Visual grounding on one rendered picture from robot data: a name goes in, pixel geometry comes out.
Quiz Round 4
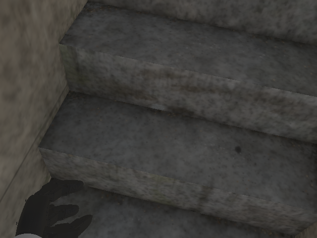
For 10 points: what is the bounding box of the left robot hand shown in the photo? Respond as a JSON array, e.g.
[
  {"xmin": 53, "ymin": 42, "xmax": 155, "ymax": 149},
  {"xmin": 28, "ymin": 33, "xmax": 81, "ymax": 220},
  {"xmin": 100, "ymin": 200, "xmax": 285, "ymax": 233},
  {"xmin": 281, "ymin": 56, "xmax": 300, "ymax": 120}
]
[{"xmin": 15, "ymin": 178, "xmax": 93, "ymax": 238}]

